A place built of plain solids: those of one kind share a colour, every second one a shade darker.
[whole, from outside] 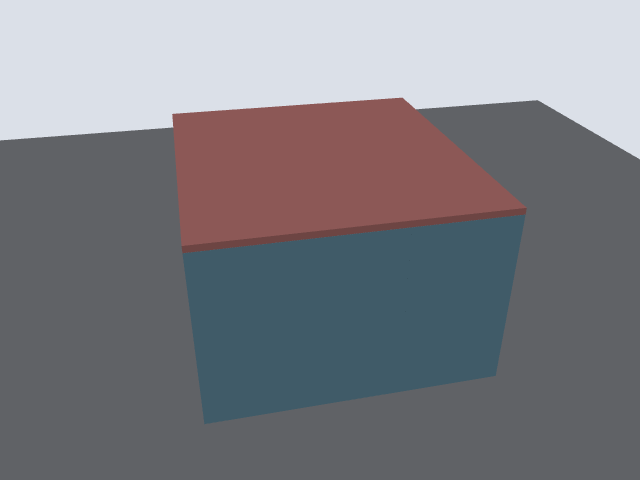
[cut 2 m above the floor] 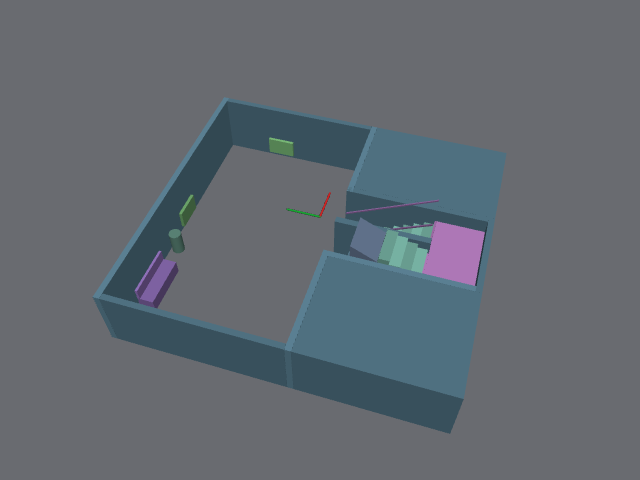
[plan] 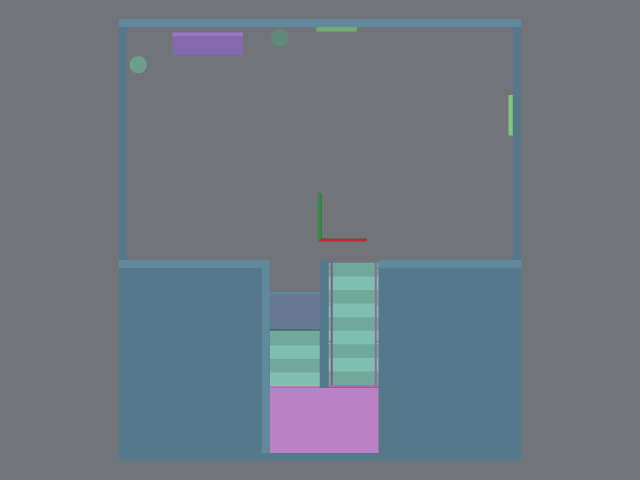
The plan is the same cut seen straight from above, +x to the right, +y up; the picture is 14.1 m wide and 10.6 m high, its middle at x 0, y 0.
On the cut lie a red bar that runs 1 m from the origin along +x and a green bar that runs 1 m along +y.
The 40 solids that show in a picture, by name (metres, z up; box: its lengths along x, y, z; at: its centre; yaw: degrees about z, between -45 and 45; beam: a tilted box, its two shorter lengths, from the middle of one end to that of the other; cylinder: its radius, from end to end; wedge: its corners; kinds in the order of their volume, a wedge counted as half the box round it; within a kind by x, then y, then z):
{
 "wall_1": {"box": [0.18, 5.15, 3.1], "at": [-4.35, 2.13, 1.25]},
 "wall_2": {"box": [3.15, 4.26, 5.91], "at": [-2.86, -2.75, 2.65]},
 "wall_3": {"box": [3.15, 5.51, 2.65], "at": [-2.86, 2.13, 4.28]},
 "wall_4": {"box": [3.33, 0.18, 3.1], "at": [-2.77, -0.53, 1.25]},
 "wall_5": {"box": [0.18, 4.26, 5.91], "at": [-1.2, -2.57, 2.65]},
 "wall_6": {"box": [1.1, 0.1, 2.5], "at": [-0.56, -1.2, 1.2]},
 "wall_7": {"box": [8.88, 0.18, 5.91], "at": [0.0, 4.79, 2.65]},
 "wall_8": {"box": [2.76, 0.18, 5.91], "at": [0.09, -4.79, 2.65]},
 "wall_9": {"box": [0.2, 2.82, 5.91], "at": [0.09, -1.85, 2.65]},
 "wall_10": {"box": [0.18, 4.26, 5.91], "at": [1.38, -2.57, 2.65]},
 "wall_11": {"box": [3.14, 0.18, 3.1], "at": [2.87, -0.53, 1.25]},
 "wall_12": {"box": [2.96, 4.26, 5.91], "at": [2.96, -2.75, 2.65]},
 "wall_13": {"box": [2.96, 5.51, 2.65], "at": [2.96, 2.13, 4.28]},
 "wall_14": {"box": [0.18, 5.15, 3.1], "at": [4.35, 2.13, 1.25]},
 "roof_1": {"box": [8.88, 9.77, 0.2], "at": [0.0, 0.0, 5.71]},
 "fill_1": {"wedge": [[-1.11, -3.19, -0.05], [-1.11, -3.19, 1.39], [-1.11, -1.2, -0.05], [-1.11, -1.2, 2.42], [0.0, -3.19, -0.05], [0.0, -3.19, 1.39], [0.0, -1.2, -0.05], [0.0, -1.2, 2.42]]},
 "tread_1": {"wedge": [[-1.11, -3.23, 1.71], [-1.11, -3.18, 1.4], [-1.11, -2.9, 1.71], [-1.11, -2.88, 1.55], [-0.01, -3.23, 1.71], [-0.01, -3.18, 1.4], [-0.01, -2.9, 1.71], [-0.01, -2.88, 1.55]]},
 "tread_2": {"wedge": [[-1.11, -2.93, 1.86], [-1.11, -2.88, 1.55], [-1.11, -2.6, 1.86], [-1.11, -2.58, 1.71], [-0.01, -2.93, 1.86], [-0.01, -2.88, 1.55], [-0.01, -2.6, 1.86], [-0.01, -2.58, 1.71]]},
 "tread_3": {"wedge": [[-1.11, -2.63, 2.02], [-1.11, -2.58, 1.71], [-1.11, -2.3, 2.02], [-1.11, -2.28, 1.86], [-0.01, -2.63, 2.02], [-0.01, -2.58, 1.71], [-0.01, -2.3, 2.02], [-0.01, -2.28, 1.86]]},
 "tread_4": {"wedge": [[-1.11, -2.33, 2.17], [-1.11, -2.28, 1.86], [-1.11, -2.0, 2.17], [-1.11, -1.98, 2.02], [-0.01, -2.33, 2.17], [-0.01, -2.28, 1.86], [-0.01, -2.0, 2.17], [-0.01, -1.98, 2.02]]},
 "tread_5": {"wedge": [[0.19, -3.25, 1.24], [0.19, -3.23, 1.39], [0.19, -2.95, 1.08], [0.19, -2.9, 1.39], [1.29, -3.25, 1.24], [1.29, -3.23, 1.39], [1.29, -2.95, 1.08], [1.29, -2.9, 1.39]]},
 "tread_6": {"wedge": [[0.19, -2.95, 1.08], [0.19, -2.93, 1.24], [0.19, -2.65, 0.93], [0.19, -2.6, 1.24], [1.29, -2.95, 1.08], [1.29, -2.93, 1.24], [1.29, -2.65, 0.93], [1.29, -2.6, 1.24]]},
 "tread_7": {"wedge": [[0.19, -2.65, 0.93], [0.19, -2.63, 1.08], [0.19, -2.35, 0.77], [0.19, -2.3, 1.08], [1.29, -2.65, 0.93], [1.29, -2.63, 1.08], [1.29, -2.35, 0.77], [1.29, -2.3, 1.08]]},
 "tread_8": {"wedge": [[0.19, -2.35, 0.77], [0.19, -2.33, 0.93], [0.19, -2.05, 0.62], [0.19, -2.0, 0.93], [1.29, -2.35, 0.77], [1.29, -2.33, 0.93], [1.29, -2.05, 0.62], [1.29, -2.0, 0.93]]},
 "tread_9": {"wedge": [[0.19, -2.05, 0.62], [0.19, -2.03, 0.77], [0.19, -1.75, 0.46], [0.19, -1.7, 0.77], [1.29, -2.05, 0.62], [1.29, -2.03, 0.77], [1.29, -1.75, 0.46], [1.29, -1.7, 0.77]]},
 "tread_10": {"wedge": [[0.19, -1.75, 0.46], [0.19, -1.73, 0.62], [0.19, -1.45, 0.31], [0.19, -1.4, 0.62], [1.29, -1.75, 0.46], [1.29, -1.73, 0.62], [1.29, -1.45, 0.31], [1.29, -1.4, 0.62]]},
 "tread_11": {"wedge": [[0.19, -1.45, 0.31], [0.19, -1.43, 0.46], [0.19, -1.15, 0.15], [0.19, -1.1, 0.46], [1.29, -1.45, 0.31], [1.29, -1.43, 0.46], [1.29, -1.15, 0.15], [1.29, -1.1, 0.46]]},
 "tread_12": {"wedge": [[0.19, -1.15, 0.15], [0.19, -1.13, 0.31], [0.19, -0.85, 0.0], [0.19, -0.81, 0.31], [1.29, -1.15, 0.15], [1.29, -1.13, 0.31], [1.29, -0.85, 0.0], [1.29, -0.8, 0.31]]},
 "tread_13": {"wedge": [[0.19, -0.85, -0.02], [0.19, -0.83, 0.15], [0.19, -0.53, -0.05], [0.19, -0.5, 0.15], [1.29, -0.85, -0.02], [1.29, -0.83, 0.15], [1.29, -0.53, -0.05], [1.29, -0.5, 0.15]]},
 "floor_1": {"wedge": [[-1.11, -3.28, 1.37], [-1.11, -3.26, 1.55], [-1.11, -3.2, 1.55], [-1.11, -3.18, 1.37], [-0.01, -3.28, 1.37], [-0.01, -3.26, 1.55], [-0.01, -3.2, 1.55], [-0.01, -3.17, 1.37]]},
 "floor_2": {"box": [2.4, 1.44, 0.19], "at": [0.09, -3.98, 1.46]},
 "floor_3": {"wedge": [[0.19, -3.28, 1.37], [0.19, -3.26, 1.55], [0.19, -3.23, 1.37], [0.19, -3.2, 1.55], [1.29, -3.28, 1.37], [1.29, -3.26, 1.55], [1.29, -3.23, 1.37], [1.29, -3.2, 1.55]]},
 "seats_1": {"box": [1.56, 0.5, 0.49], "at": [-2.48, 4.34, 0.2]},
 "seats_2": {"box": [1.56, 0.08, 0.38], "at": [-2.48, 4.55, 0.63]},
 "guard_rail_1": {"wedge": [[0.24, -3.2, 2.47], [0.24, -3.2, 2.52], [0.24, -0.47, 1.05], [0.24, -0.47, 1.1], [0.28, -3.2, 2.47], [0.28, -3.2, 2.52], [0.28, -0.47, 1.05], [0.28, -0.47, 1.1]]},
 "guard_rail_2": {"wedge": [[1.21, -3.2, 2.47], [1.21, -3.2, 2.52], [1.21, -0.47, 1.05], [1.21, -0.47, 1.1], [1.25, -3.2, 2.47], [1.25, -3.2, 2.52], [1.25, -0.47, 1.05], [1.25, -0.47, 1.1]]},
 "bin_1": {"cylinder": 0.19, "from": [-4.01, 3.87, 0.0], "to": [-4.01, 3.87, 0.62]},
 "bin_2": {"cylinder": 0.19, "from": [-0.89, 4.47, 0.0], "to": [-0.89, 4.47, 0.75]},
 "radiator_1": {"box": [0.9, 0.1, 0.6], "at": [0.36, 4.65, 0.45]},
 "radiator_2": {"box": [0.1, 0.9, 0.6], "at": [4.21, 2.75, 0.45]}
}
